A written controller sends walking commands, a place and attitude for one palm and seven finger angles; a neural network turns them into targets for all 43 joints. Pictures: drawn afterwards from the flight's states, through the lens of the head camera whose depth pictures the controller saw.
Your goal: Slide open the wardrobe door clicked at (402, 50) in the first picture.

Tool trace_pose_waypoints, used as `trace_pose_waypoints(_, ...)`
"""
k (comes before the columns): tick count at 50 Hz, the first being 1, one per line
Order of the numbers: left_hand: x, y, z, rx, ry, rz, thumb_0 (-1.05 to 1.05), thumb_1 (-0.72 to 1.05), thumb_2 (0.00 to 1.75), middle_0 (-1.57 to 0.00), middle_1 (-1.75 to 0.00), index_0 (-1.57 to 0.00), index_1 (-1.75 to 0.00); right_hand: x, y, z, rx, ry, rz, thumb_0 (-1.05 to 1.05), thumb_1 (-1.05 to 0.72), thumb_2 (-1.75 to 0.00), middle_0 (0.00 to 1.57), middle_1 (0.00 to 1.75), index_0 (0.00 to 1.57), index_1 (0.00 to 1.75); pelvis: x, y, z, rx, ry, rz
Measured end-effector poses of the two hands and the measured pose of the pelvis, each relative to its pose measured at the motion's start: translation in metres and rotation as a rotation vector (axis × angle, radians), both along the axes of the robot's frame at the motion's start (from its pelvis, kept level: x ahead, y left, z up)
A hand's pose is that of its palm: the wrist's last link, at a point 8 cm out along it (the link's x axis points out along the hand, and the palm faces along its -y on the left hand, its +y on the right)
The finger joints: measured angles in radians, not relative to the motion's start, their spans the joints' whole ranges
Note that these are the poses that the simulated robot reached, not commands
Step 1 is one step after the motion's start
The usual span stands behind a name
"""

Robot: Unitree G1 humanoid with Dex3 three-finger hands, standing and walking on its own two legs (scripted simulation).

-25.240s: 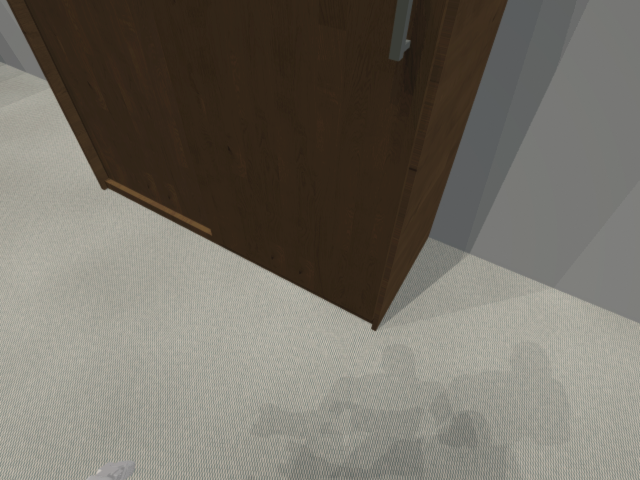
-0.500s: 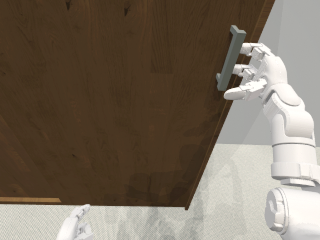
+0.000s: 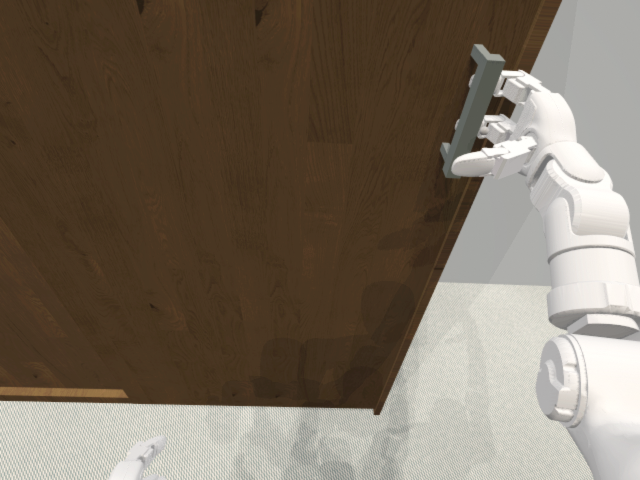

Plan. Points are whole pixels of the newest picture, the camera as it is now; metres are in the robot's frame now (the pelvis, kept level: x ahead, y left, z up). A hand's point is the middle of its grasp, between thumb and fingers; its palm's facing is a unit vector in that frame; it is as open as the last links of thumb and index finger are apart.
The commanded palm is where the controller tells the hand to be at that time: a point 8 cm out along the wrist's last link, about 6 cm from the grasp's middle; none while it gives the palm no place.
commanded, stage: slide the fingers in behind the handle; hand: right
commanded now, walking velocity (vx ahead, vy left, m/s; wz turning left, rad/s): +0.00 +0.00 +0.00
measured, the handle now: (465, 114) +0.48 -0.12 +0.26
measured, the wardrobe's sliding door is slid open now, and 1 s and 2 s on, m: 0.00 0.00 0.00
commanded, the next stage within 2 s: move the hooked fingers beside the handle in 0.38 s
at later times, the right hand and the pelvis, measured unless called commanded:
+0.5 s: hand (482, 139) +0.43 -0.13 +0.26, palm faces -0.08 +1.00 -0.01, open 13.9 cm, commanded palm +0.41 -0.19 +0.27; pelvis +0.00 -0.01 +0.00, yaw +1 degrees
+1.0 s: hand (500, 145) +0.42 -0.15 +0.26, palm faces -0.04 +1.00 -0.03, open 14.0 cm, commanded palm +0.40 -0.20 +0.27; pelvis +0.01 -0.01 +0.00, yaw +0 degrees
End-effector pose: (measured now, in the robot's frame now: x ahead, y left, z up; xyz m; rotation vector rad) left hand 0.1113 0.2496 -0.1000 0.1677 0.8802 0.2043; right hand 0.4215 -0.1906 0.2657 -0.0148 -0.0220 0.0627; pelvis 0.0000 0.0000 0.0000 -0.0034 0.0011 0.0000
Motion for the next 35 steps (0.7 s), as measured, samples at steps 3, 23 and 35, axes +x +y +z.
trace_pose_waypoints(3, -0.010, 0.002, -0.003, 0.005, 0.022, 0.011, 0.01, 0.91, 0.90, -0.20, -0.30, -0.20, -0.30, 0.001, -0.001, 0.000, 0.000, 0.002, 0.002, -0.02, 0.50, -0.30, 0.39, 1.25, 0.37, 1.24, -0.001, -0.001, 0.000, 0.001, 0.002, -0.001)
trace_pose_waypoints(23, -0.009, -0.010, 0.004, -0.012, -0.034, 0.021, 0.01, 0.91, 0.90, -0.20, -0.30, -0.20, -0.30, -0.003, 0.000, -0.006, 0.011, -0.017, 0.011, -0.02, 0.50, -0.30, 0.34, 1.22, 0.32, 1.21, -0.005, -0.009, 0.000, 0.004, 0.000, 0.022)
trace_pose_waypoints(35, 0.022, -0.021, 0.011, -0.022, -0.080, -0.019, 0.01, 0.91, 0.90, -0.20, -0.30, -0.20, -0.30, -0.006, 0.004, -0.004, 0.012, -0.029, 0.011, -0.02, 0.51, -0.30, 0.31, 1.20, 0.30, 1.20, 0.003, -0.012, 0.001, 0.002, -0.005, 0.023)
